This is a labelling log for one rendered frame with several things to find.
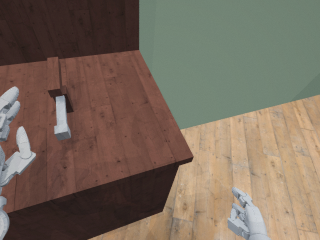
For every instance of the counter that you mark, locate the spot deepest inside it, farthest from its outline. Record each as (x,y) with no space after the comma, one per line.
(125,149)

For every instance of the robot left hand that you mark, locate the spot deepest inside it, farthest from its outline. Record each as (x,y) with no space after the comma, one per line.
(19,161)

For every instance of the left robot forearm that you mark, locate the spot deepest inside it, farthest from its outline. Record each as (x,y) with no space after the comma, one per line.
(4,218)

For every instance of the robot right hand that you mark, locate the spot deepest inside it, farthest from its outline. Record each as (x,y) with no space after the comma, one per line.
(250,221)

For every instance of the tap lever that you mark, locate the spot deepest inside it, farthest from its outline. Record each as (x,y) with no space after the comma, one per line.
(61,130)

